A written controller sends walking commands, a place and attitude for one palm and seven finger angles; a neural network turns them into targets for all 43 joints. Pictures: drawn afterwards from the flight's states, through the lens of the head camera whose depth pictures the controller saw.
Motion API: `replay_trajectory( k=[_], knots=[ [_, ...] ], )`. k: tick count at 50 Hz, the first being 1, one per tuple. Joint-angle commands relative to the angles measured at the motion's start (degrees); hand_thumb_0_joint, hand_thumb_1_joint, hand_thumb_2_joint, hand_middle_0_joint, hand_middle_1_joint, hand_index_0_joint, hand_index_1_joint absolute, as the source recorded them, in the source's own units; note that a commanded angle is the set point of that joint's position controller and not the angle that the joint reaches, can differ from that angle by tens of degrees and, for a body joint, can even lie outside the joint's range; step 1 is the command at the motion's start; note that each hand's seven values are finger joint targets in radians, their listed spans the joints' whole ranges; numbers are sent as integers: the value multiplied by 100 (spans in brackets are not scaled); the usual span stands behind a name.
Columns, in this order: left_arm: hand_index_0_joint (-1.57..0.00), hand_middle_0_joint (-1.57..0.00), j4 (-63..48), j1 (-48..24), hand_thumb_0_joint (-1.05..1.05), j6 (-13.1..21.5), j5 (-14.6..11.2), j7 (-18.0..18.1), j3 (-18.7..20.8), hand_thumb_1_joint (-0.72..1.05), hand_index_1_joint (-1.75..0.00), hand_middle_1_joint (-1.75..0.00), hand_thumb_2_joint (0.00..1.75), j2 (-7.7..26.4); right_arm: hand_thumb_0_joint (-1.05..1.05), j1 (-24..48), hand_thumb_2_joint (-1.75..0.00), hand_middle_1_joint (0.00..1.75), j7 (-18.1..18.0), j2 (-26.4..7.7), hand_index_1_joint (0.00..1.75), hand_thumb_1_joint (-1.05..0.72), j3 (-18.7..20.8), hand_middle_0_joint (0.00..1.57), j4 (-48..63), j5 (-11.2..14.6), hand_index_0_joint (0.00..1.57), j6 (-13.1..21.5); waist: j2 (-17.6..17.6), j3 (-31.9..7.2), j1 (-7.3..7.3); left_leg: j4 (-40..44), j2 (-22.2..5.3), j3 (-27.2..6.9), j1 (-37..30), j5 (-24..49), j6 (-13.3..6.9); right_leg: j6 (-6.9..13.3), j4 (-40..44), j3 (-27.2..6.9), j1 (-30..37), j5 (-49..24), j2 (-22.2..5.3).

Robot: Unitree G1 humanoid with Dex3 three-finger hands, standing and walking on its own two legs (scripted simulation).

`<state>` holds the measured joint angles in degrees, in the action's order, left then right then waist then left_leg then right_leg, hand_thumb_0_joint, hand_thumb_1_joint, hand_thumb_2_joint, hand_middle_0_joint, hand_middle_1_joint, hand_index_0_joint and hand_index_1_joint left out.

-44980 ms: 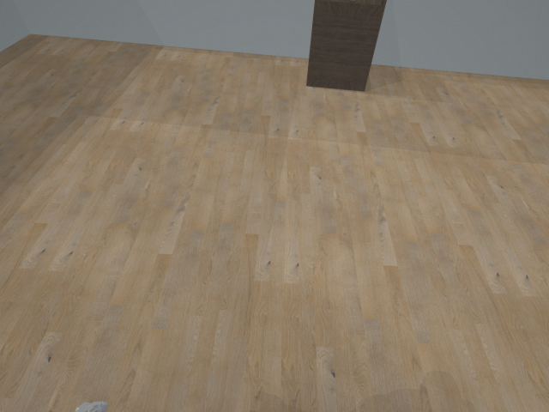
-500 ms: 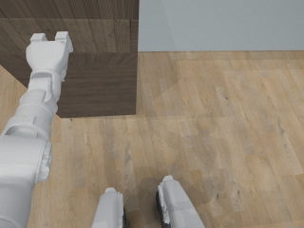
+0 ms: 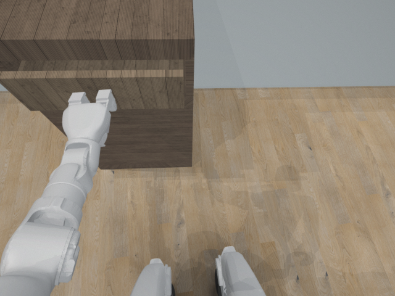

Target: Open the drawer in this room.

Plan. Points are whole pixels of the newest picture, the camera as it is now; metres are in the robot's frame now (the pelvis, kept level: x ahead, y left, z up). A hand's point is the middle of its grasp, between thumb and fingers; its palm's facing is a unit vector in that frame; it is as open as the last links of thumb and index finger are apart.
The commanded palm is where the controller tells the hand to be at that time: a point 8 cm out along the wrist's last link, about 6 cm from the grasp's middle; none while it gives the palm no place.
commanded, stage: pull the drawer open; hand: left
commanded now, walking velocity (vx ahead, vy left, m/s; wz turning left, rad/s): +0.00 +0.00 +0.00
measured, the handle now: (98, 111) +0.51 +0.20 -0.03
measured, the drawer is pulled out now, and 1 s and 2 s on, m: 0.04 0.17 0.28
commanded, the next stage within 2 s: none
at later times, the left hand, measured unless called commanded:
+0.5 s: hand (94, 156) +0.41 +0.20 -0.04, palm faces -0.05 -0.04 -1.00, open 8.2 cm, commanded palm +0.37 +0.20 +0.01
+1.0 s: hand (89, 186) +0.34 +0.21 -0.04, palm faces -0.03 -0.02 -1.00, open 8.2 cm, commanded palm +0.31 +0.20 +0.01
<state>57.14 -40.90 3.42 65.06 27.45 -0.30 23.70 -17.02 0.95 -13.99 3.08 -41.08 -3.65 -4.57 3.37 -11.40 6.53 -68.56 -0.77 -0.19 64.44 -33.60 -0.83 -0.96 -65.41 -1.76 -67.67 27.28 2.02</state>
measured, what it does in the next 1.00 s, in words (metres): stands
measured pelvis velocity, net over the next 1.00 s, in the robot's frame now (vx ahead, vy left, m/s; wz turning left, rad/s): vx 0.00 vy -0.01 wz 0.01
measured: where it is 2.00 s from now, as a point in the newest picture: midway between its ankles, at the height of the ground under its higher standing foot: outside the picture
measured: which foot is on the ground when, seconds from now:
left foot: down 0.00-1.00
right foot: down 0.00-1.00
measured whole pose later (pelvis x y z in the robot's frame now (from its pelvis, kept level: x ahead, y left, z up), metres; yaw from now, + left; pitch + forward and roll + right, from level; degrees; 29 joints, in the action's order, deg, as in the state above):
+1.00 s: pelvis +0.00 -0.01 +0.01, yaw +1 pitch +23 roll +0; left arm 39.2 -14.9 2.0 67.1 33.6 -4.7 17.5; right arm -11.1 -0.3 -13.2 3.8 -38.9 -3.0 -5.4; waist 2.3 -11.8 1.7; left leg -64.9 -0.3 0.3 55.4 -32.5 -0.4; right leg -0.5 -63.3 -2.3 -59.3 27.0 1.6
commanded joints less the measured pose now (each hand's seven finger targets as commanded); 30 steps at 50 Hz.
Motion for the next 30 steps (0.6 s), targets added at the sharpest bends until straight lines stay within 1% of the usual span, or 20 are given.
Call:
replay_trajectory(
  k=[1, 2, 3, 5, 6, 7, 8, 11, 12, 14, 15, 18, 19, 21, 22, 24, 25, 27, 28, 30],
  knots=[
    [-40, -40, -903, -1077, 0, 150, 18, 336, 365, 90, -135, -135, 90, 1164, 0, -755, -90, 30, -65, -933, 30, -90, 355, 20, 261, -25, 20, 6, -106, -2825, -153, 602, 130, 36, -1689, 3379, -116, 336, 486, 244, 2288, -2963, 36],
    [-40, -40, -829, -951, 0, 131, 72, 364, 261, 90, -135, -135, 90, 1039, 0, -719, -90, 30, -74, -903, 30, -90, 358, 20, 285, -17, 20, -9, -130, -2746, -134, 624, 128, 51, -1698, 3399, -115, 325, 501, 258, 2274, -2968, 29],
    [-40, -40, -1039, -1051, 0, 160, 81, 390, 214, 90, -135, -135, 90, 970, 0, -685, -90, 30, -75, -888, 30, -90, 370, 20, 310, -10, 20, -8, -11, -2771, -143, 629, 116, 43, -1802, 3507, -105, 328, 501, 260, 2238, -3001, 30],
    [-40, -40, -1032, -700, 0, 130, 91, 441, 182, 90, -135, -135, 90, 811, 0, -622, -90, 30, -56, -863, 30, -90, 387, 20, 354, -5, 20, -37, -54, -2814, -222, 652, 119, 39, -1941, 3646, -91, 337, 519, 279, 2271, -2987, 38],
    [-40, -40, -1135, -748, 0, 131, 77, 451, 139, 90, -135, -135, 90, 726, 0, -603, -90, 30, -55, -853, 30, -90, 399, 20, 360, -14, 20, -41, -28, -2846, -178, 641, 101, 16, -2056, 3792, -90, 338, 522, 285, 2225, -3039, 39],
    [-40, -40, -1115, -580, 0, 114, 90, 476, 157, 90, -135, -135, 90, 712, 0, -578, -90, 30, -56, -846, 30, -90, 408, 20, 376, -7, 20, -58, -72, -2802, -213, 644, 106, 51, -2055, 3769, -90, 325, 542, 287, 2253, -3045, 32],
    [-40, -40, -1138, -635, 0, 101, 96, 483, 66, 90, -135, -135, 90, 632, 0, -542, -90, 30, -59, -839, 30, -90, 404, 20, 389, 4, 20, -66, -115, -2739, -176, 651, 115, 47, -2013, 3664, -92, 325, 568, 275, 2249, -3023, 42],
    [-40, -40, -1176, -432, 0, 83, 81, 505, 216, 90, -135, -135, 90, 783, 0, -453, -90, 30, -80, -833, 30, -90, 392, 20, 411, 2, 20, -86, -184, -2748, -267, 686, 155, 91, -1920, 3545, -100, 337, 581, 222, 2452, -3133, 28],
    [-40, -40, -1271, -422, 0, 100, 111, 526, 168, 90, -135, -135, 90, 751, 0, -422, -90, 30, -82, -818, 30, -90, 383, 20, 443, 5, 20, -86, -100, -2704, -278, 722, 148, 75, -1964, 3546, -88, 334, 580, 239, 2407, -3068, 26],
    [-40, -40, -1374, -243, 0, 105, 90, 551, 125, 90, -135, -135, 90, 627, 0, -368, -90, 30, -84, -787, 30, -90, 396, 20, 482, 5, 20, -90, -166, -2768, -299, 713, 167, 120, -1973, 3552, -98, 330, 610, 221, 2541, -3176, 21],
    [-40, -40, -1340, -52, 0, 95, 95, 560, 176, 90, -135, -135, 90, 667, 0, -330, -90, 30, -86, -783, 30, -90, 388, 20, 491, 11, 20, -98, -194, -2718, -348, 736, 182, 138, -1943, 3494, -97, 337, 630, 206, 2590, -3181, 20],
    [-40, -40, -1428, 18, 0, 100, 116, 589, 174, 90, -135, -135, 90, 650, 0, -264, -90, 30, -105, -776, 30, -90, 388, 20, 503, 21, 20, -102, -297, -2644, -337, 764, 179, 115, -1902, 3351, -96, 333, 635, 214, 2560, -3075, 17],
    [-40, -40, -1464, 68, 0, 100, 123, 606, 115, 90, -135, -135, 90, 579, 0, -224, -90, 30, -107, -767, 30, -90, 381, 20, 520, 18, 20, -96, -220, -2547, -340, 782, 185, 124, -1926, 3327, -92, 338, 663, 214, 2512, -3035, 24],
    [-40, -40, -1650, 223, 0, 127, 101, 631, 181, 90, -135, -135, 90, 588, 0, -183, -90, 30, -104, -758, 30, -90, 388, 20, 551, 14, 20, -94, -217, -2665, -395, 801, 188, 114, -2006, 3391, -95, 355, 657, 217, 2589, -3055, 29],
    [-40, -40, -1591, 473, 0, 107, 104, 633, 184, 90, -135, -135, 90, 565, 0, -170, -90, 30, -102, -752, 30, -90, 383, 20, 566, 25, 20, -103, -243, -2610, -442, 821, 195, 130, -1982, 3342, -88, 352, 665, 214, 2618, -3020, 25],
    [-40, -40, -1664, 498, 0, 104, 104, 661, 164, 90, -135, -135, 90, 549, 0, -116, -90, 30, -119, -738, 30, -90, 370, 20, 577, 32, 20, -95, -357, -2501, -405, 836, 206, 146, -1874, 3184, -98, 344, 702, 190, 2661, -3030, 23],
    [-40, -40, -1722, 598, 0, 106, 116, 670, 177, 90, -135, -135, 90, 547, 0, -100, -90, 30, -122, -736, 30, -90, 371, 20, 591, 31, 20, -90, -360, -2501, -444, 861, 210, 133, -1886, 3169, -90, 350, 703, 195, 2681, -2991, 23],
    [-40, -40, -1839, 649, 0, 112, 129, 696, 203, 90, -135, -135, 90, 564, 0, -51, -90, 30, -123, -746, 30, -90, 374, 20, 587, 25, 20, -89, -206, -2499, -468, 865, 186, 127, -2004, 3246, -81, 361, 682, 216, 2552, -2903, 26],
    [-40, -40, -1859, 756, 0, 103, 130, 708, 194, 90, -135, -135, 90, 532, 0, -55, -90, 30, -123, -738, 30, -90, 378, 20, 601, 25, 20, -87, -321, -2522, -471, 865, 189, 117, -2000, 3234, -80, 359, 679, 228, 2589, -2894, 35],
    [-40, -40, -2019, 1007, 0, 84, 107, 740, 120, 90, -135, -135, 90, 379, 0, 13, -90, 30, -115, -723, 30, -90, 379, 20, 652, 34, 20, -77, -292, -2483, -505, 898, 198, 135, -2044, 3206, -75, 370, 728, 226, 2606, -2850, 40]
  ],
)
